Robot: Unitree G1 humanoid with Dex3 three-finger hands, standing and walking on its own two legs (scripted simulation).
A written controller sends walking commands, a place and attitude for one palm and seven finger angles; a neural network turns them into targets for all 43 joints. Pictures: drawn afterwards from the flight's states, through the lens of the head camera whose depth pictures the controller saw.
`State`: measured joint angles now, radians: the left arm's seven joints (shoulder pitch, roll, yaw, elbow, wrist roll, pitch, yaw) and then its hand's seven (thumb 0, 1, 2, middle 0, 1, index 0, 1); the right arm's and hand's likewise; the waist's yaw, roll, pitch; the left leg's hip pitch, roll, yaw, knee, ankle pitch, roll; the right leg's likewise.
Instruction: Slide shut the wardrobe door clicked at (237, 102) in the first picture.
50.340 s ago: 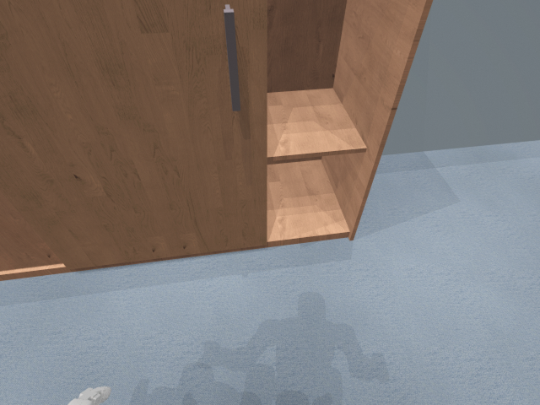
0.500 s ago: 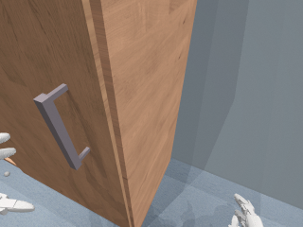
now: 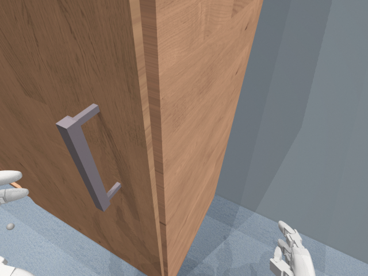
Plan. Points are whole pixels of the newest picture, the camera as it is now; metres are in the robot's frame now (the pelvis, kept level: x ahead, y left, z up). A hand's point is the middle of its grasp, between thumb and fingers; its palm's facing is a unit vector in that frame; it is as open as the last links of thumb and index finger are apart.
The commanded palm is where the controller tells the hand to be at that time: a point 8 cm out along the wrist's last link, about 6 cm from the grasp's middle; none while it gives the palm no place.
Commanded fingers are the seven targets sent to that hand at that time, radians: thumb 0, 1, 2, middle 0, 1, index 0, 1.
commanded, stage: slip the hand off the handle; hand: left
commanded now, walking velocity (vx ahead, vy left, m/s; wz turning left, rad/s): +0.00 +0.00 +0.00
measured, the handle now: (97, 164) +0.25 +0.22 +0.15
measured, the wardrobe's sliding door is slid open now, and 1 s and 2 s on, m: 0.01 0.01 0.01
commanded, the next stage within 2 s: draw the hand back to the body in 0.10 s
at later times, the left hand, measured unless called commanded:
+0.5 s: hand (27, 218) +0.14 +0.29 +0.14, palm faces +0.10 -0.94 -0.32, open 14.7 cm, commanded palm +0.08 +0.34 +0.17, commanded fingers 0.00 -0.55 0.20 -0.25 -1.15 -0.25 -1.15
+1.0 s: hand (37, 194) +0.17 +0.28 +0.16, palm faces +0.42 -0.79 -0.45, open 13.0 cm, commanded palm +0.12 +0.32 +0.19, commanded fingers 0.00 0.17 0.55 -0.22 -0.73 -0.22 -0.73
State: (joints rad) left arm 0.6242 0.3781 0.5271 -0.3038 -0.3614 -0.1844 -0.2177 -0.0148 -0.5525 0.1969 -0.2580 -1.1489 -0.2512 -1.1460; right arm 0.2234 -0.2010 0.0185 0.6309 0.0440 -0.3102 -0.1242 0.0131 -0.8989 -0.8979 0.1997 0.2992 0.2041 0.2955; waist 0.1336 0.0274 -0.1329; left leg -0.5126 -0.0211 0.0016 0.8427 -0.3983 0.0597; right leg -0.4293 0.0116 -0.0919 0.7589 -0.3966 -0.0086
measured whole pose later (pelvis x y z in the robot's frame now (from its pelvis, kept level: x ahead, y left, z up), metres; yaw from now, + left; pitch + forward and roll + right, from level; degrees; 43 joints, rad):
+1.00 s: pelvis +0.01 +0.01 +0.02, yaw -3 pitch -1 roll -2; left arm 0.66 0.38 0.38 -0.48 -0.09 -0.09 0.10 -0.01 -0.16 0.38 -0.25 -0.92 -0.24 -0.92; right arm 0.28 -0.21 0.01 0.61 0.03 -0.28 -0.08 0.01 -0.90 -0.90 0.20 0.30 0.20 0.30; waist 0.09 0.05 -0.04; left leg -0.28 -0.02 0.05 0.62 -0.33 0.07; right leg -0.22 0.02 -0.03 0.55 -0.31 0.00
